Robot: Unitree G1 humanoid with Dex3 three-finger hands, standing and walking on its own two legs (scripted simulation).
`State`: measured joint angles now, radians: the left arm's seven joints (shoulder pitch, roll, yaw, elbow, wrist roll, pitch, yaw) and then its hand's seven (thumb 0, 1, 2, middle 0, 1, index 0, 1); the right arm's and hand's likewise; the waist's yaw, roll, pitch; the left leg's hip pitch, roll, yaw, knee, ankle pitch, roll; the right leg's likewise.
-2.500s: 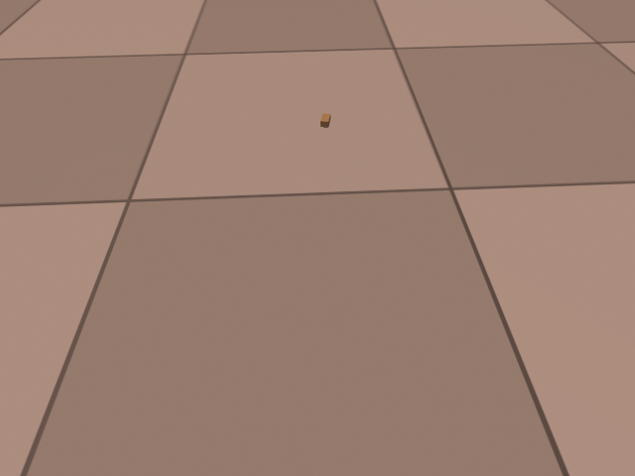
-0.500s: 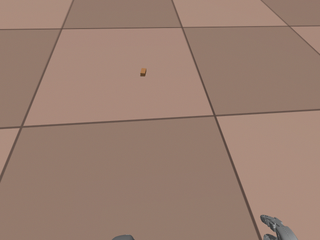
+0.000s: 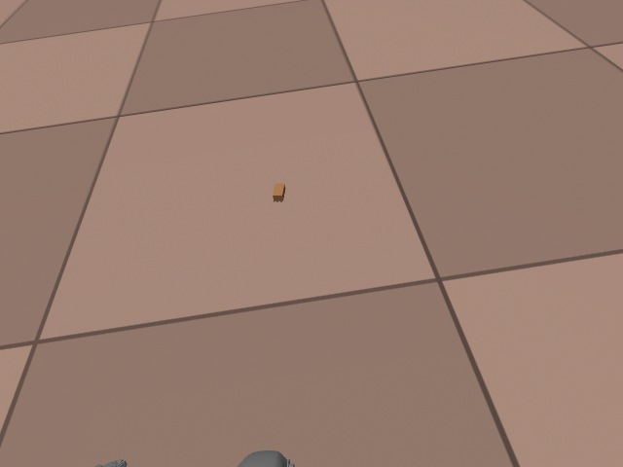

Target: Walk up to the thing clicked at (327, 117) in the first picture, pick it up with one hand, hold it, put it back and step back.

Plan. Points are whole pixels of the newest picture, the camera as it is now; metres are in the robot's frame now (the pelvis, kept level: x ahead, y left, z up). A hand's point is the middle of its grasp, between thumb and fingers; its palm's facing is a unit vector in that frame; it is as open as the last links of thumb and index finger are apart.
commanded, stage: walk up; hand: left
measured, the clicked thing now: (279, 192) +1.37 +0.25 -0.75
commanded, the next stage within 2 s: none
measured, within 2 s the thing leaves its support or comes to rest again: neither
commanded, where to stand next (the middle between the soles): +0.97 +0.08 m, yaw -1 degrees
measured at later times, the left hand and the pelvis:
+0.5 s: hand (143, 370) +0.29 +0.33 -0.15, palm faces -0.04 -0.94 -0.33, open 7.4 cm; pelvis +0.25 +0.05 +0.00, yaw +0 degrees
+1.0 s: hand (187, 255) +0.52 +0.29 -0.12, palm faces -0.02 -0.92 -0.39, open 7.4 cm; pelvis +0.45 +0.02 +0.00, yaw +0 degrees
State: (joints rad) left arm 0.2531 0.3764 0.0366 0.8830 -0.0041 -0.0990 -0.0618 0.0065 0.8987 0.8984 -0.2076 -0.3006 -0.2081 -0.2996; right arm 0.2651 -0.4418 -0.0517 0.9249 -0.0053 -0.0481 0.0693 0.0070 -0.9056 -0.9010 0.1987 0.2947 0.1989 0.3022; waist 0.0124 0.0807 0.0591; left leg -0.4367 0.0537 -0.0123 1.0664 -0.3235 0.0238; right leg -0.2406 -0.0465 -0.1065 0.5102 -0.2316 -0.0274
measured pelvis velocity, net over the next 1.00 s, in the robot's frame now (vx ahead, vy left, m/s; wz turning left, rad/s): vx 0.45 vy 0.02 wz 0.00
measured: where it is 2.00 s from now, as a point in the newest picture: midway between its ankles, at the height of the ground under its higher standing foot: (319, 289)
